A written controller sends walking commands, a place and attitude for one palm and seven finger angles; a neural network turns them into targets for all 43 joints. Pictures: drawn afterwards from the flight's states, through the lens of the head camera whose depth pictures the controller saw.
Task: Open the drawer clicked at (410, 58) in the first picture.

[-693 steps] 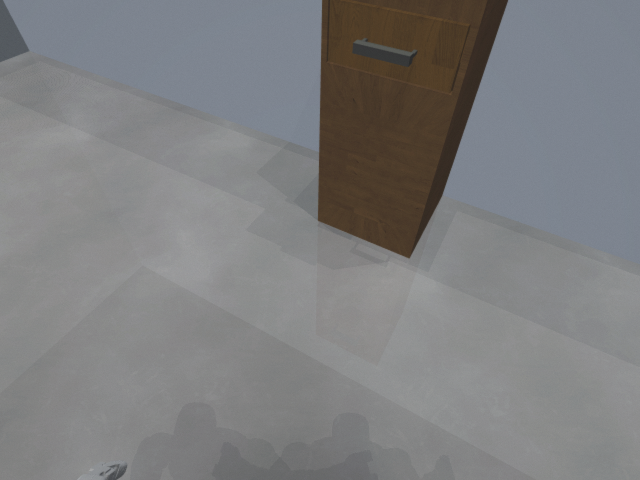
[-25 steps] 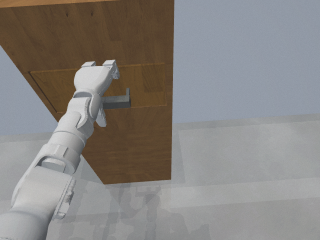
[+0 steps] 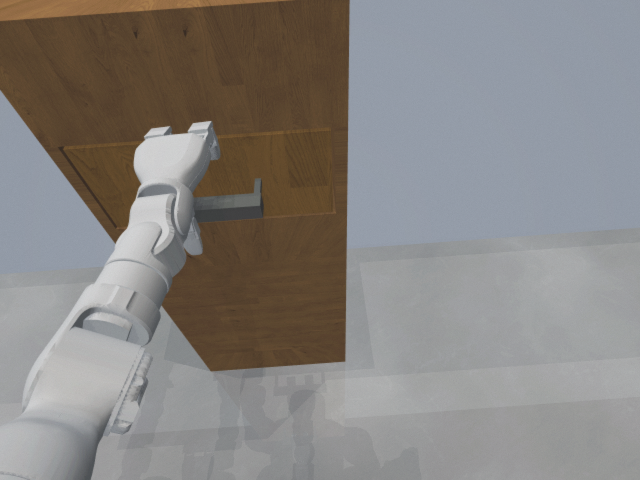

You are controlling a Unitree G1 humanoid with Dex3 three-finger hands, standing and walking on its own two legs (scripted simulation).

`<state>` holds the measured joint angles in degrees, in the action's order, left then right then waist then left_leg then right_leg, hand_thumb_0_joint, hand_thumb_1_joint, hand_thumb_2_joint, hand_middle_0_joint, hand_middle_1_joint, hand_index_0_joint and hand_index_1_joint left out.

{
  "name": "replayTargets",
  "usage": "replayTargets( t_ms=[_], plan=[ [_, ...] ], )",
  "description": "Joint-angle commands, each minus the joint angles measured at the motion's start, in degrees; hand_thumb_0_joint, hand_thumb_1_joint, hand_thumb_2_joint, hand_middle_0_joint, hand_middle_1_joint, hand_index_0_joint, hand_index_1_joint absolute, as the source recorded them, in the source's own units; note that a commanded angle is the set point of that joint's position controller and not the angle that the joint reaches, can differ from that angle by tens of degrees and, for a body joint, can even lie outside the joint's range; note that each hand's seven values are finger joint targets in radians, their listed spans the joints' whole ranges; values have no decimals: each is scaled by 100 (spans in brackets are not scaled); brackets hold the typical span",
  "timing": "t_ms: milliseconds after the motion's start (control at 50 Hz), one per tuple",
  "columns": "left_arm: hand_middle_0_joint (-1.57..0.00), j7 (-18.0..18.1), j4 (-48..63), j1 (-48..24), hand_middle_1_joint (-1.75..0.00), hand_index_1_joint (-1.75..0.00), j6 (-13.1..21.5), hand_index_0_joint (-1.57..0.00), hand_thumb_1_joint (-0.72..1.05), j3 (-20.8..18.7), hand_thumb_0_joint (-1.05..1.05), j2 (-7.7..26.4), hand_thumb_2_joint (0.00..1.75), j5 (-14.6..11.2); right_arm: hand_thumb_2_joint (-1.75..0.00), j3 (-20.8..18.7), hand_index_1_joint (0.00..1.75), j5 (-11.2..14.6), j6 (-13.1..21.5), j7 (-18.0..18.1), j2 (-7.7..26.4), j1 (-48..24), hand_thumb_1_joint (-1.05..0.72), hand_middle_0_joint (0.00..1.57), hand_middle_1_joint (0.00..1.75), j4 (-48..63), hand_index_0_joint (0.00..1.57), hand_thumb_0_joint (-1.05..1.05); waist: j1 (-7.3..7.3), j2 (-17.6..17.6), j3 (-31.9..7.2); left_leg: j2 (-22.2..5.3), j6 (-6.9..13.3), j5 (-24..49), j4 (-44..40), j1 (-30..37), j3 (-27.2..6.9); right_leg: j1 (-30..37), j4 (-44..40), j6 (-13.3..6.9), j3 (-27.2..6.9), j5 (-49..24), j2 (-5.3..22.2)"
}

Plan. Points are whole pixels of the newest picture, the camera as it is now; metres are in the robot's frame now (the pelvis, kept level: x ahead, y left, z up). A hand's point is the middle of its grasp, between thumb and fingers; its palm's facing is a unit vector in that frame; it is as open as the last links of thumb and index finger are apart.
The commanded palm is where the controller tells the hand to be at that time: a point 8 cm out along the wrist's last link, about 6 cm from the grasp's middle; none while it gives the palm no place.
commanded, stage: move the hooked fingers above the handle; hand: left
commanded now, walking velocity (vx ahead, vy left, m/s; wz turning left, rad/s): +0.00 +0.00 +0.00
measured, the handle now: (210, 198) +0.52 +0.17 +0.05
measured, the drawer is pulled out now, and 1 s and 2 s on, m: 0.00 0.00 0.00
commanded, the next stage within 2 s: lower the fingers behind the handle in 0.80 s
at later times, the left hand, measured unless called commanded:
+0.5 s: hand (192, 191) +0.47 +0.17 +0.11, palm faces -0.04 -0.03 -1.00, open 13.8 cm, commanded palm +0.44 +0.17 +0.17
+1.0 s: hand (200, 206) +0.44 +0.16 +0.11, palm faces -0.03 -0.05 -1.00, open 13.8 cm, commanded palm +0.43 +0.17 +0.16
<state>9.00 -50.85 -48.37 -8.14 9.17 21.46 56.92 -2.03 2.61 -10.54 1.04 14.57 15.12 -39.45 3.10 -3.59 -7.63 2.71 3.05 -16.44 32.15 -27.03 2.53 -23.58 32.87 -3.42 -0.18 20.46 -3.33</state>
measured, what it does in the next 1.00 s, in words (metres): stands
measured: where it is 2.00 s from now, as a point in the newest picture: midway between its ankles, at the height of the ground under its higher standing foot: outside the picture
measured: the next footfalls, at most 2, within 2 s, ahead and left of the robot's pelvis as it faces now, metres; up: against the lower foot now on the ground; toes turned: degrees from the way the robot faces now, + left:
none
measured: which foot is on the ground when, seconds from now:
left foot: down 0.00-1.00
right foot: down 0.00-1.00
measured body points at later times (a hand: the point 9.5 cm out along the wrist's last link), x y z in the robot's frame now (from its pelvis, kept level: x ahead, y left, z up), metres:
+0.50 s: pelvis +0.00 -0.01 +0.00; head +0.04 -0.03 +0.45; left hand +0.47 +0.17 +0.16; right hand +0.07 -0.27 -0.14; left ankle -0.01 +0.09 -0.73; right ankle -0.05 -0.08 -0.73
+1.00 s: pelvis +0.00 -0.01 +0.00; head +0.02 -0.04 +0.45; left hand +0.44 +0.16 +0.16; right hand +0.10 -0.26 -0.13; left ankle -0.01 +0.09 -0.73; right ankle -0.05 -0.08 -0.73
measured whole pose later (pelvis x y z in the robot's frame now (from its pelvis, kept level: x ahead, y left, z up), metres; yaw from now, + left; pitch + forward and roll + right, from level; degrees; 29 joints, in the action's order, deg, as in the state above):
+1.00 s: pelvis +0.00 -0.01 +0.00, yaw +1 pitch +9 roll +1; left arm 3.3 -44.2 -44.2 -6.0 12.8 20.3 54.9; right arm -2.0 3.2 -10.9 1.8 14.8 13.9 -38.6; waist 1.7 -3.4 -7.3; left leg 2.8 2.5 -15.8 31.2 -24.5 1.3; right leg -20.7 31.8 -4.0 1.0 20.2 -3.3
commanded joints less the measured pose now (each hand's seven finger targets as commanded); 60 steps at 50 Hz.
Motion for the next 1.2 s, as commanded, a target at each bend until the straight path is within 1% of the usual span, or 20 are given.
replayTargets(
  t_ms=[0, 80, 120, 140, 220, 280, 360, 460, 520, 560, 660, 720, 780, 820, 900, 980, 1000, 1020, 1080, 1180],
  plan=[
    [-30, -167, 1245, -2719, -120, -120, -129, -30, -50, -35, 0, 900, 30, -60, -90, -269, 30, 13, 124, 105, 775, 69, -90, 20, 30, 652, 20, 0, 123, 547, -2044, -64, 64, 2536, 19, 1559, -111, 776, -329, 174, -124, -3084, 158],
    [-30, -467, 1697, -2683, -120, -120, 327, -30, -50, 195, 0, 636, 30, -156, -90, -270, 30, -10, 137, 133, 727, 95, -90, 20, 30, 689, 20, 0, 159, 391, -1909, -52, 71, 2609, 49, 1791, -196, 543, -362, 166, -135, -2967, 151],
    [-30, -384, 1632, -2749, -120, -120, 513, -30, -50, -85, 0, 949, 30, -145, -90, -260, 30, -22, 148, 143, 730, 151, -90, 20, 30, 622, 20, 0, 151, 557, -1768, -65, 59, 2486, 49, 1656, -222, 524, -361, 145, -131, -2806, 156],
    [-30, -286, 1650, -2713, -120, -120, 565, -30, -50, -284, 0, 1133, 30, -141, -90, -252, 30, -19, 158, 135, 717, 150, -90, 20, 30, 636, 20, 0, 37, 451, -1846, -43, 52, 2418, 30, 1558, -213, 583, -326, 136, -151, -2780, 148],
    [-30, 197, 1339, -2970, -120, -120, 427, -30, -50, -572, 0, 1453, 30, 33, -90, -222, 30, -37, 188, 105, 728, 144, -90, 20, 30, 532, 20, 0, 29, 417, -1806, -77, 1, 2305, 57, 1315, -206, 446, -232, 92, -107, -2476, 132],
    [-30, 405, 1067, -3054, -120, -120, 113, -30, -50, -671, 0, 1610, 30, 127, -90, -209, 30, -40, 206, 119, 741, 111, -90, 20, 30, 515, 20, 0, 24, 425, -2073, -92, 4, 2194, 44, 1230, -130, 599, -200, 127, -136, -2523, 148],
    [-30, 136, 737, -2943, -120, -120, -155, -30, -50, -349, 0, 1310, 30, 61, -90, -220, 30, -4, 175, 137, 791, 135, -90, 20, 30, 556, 20, 0, 141, 618, -2042, -67, 40, 2269, 50, 1206, -71, 775, -256, 191, -162, -2985, 180],
    [-30, -381, 1346, -2726, -120, -120, 214, -30, -50, 38, 0, 805, 30, -103, -90, -277, 30, -10, 173, 141, 752, 204, -90, 20, 30, 654, 20, 0, 169, 447, -2078, -40, 79, 2646, 106, 1589, -128, 743, -290, 192, -170, -3338, 167],
    [-30, -376, 1555, -2545, -120, -120, 500, -30, -50, -327, 0, 1201, 30, -123, -90, -276, 30, -27, 166, 142, 746, 214, -90, 20, 30, 653, 20, 0, 64, 565, -2067, -31, 75, 2637, 105, 1483, -143, 875, -301, 179, -205, -3343, 184],
    [-30, -223, 1597, -2547, -120, -120, 565, -30, -50, -361, 0, 1210, 30, -79, -90, -254, 30, -16, 157, 125, 717, 184, -90, 20, 30, 636, 20, 0, 26, 444, -1923, -31, 45, 2551, 82, 1393, -149, 733, -247, 155, -159, -3194, 158],
    [-30, 307, 1535, -2561, -120, -120, 327, -30, -50, -924, 0, 1796, 30, 59, -90, -251, 30, -51, 193, 80, 721, 91, -90, 20, 30, 587, 20, 0, -162, 346, -2216, -43, 21, 2541, 71, 1234, -77, 986, -169, 130, -188, -3194, 158],
    [-30, 294, 1413, -2454, -120, -120, 52, -30, -50, -779, 0, 1651, 30, 99, -90, -258, 30, -31, 183, 70, 752, -5, -90, 20, 30, 610, 20, 0, -141, 478, -2292, -52, 19, 2652, 48, 1251, -32, 1144, -190, 155, -193, -3426, 180],
    [-30, -2, 1623, -2293, -120, -120, -85, -30, -50, -133, 0, 925, 30, -10, -90, -287, 30, 27, 149, 39, 749, -75, -90, 20, 30, 685, 20, 0, 6, 424, -2099, -51, 42, 2752, 34, 1551, -73, 906, -251, 170, -137, -3396, 149],
    [-30, -249, 1889, -2206, -120, -120, -61, -30, -50, 196, 0, 532, 30, -145, -90, -318, 30, 38, 148, 32, 747, -100, -90, 20, 30, 743, 20, 0, 104, 616, -2018, -55, 75, 2844, 48, 1754, -115, 819, -359, 191, -143, -3378, 155],
    [-30, -415, 1889, -2245, -120, -120, 170, -30, -50, -16, 0, 847, 30, -162, -90, -251, 30, 33, 118, 119, 714, -152, -90, 20, 30, 700, 20, 0, 44, 654, -1690, -2, 74, 2321, -18, 1575, -137, 744, -406, 196, -183, -3109, 184],
    [-30, -149, 1446, -2552, -120, -120, 349, -30, -50, -226, 0, 1101, 30, -42, -90, -172, 30, 28, 166, 178, 704, -135, -90, 20, 30, 618, 20, 0, 72, 635, -1313, -19, 37, 1694, -62, 1206, -165, 374, -414, 159, -188, -2246, 197],
    [-30, -39, 1530, -2709, -120, -120, 392, -30, -50, -291, 0, 1158, 30, -43, -90, -179, 30, 19, 206, 175, 697, -137, -90, 20, 30, 627, 20, 0, 53, 486, -1425, -33, 33, 1653, -41, 1231, -151, 347, -396, 150, -207, -2137, 204],
    [-30, 71, 1483, -2696, -120, -120, 426, -30, -50, -573, 0, 1477, 30, 12, -90, -190, 30, -21, 222, 186, 725, -90, -90, 20, 30, 604, 20, 0, -10, 584, -1702, -32, 36, 1734, 2, 1186, -144, 558, -336, 141, -236, -2225, 211],
    [-30, 300, 1263, -2812, -120, -120, 327, -30, -50, -455, 0, 1339, 30, 126, -90, -189, 30, -29, 266, 171, 686, -67, -90, 20, 30, 596, 20, 0, 59, 342, -1838, -42, 9, 1880, 107, 1142, -114, 455, -211, 142, -208, -2421, 200],
    [-30, 274, 890, -2636, -120, -120, 125, -30, -50, -161, 0, 922, 30, 86, -90, -238, 30, -21, 257, 119, 726, 107, -90, 20, 30, 612, 20, 0, 175, 474, -1899, -44, 23, 1969, 192, 1150, -116, 361, -190, 172, -163, -2552, 161]
  ],
)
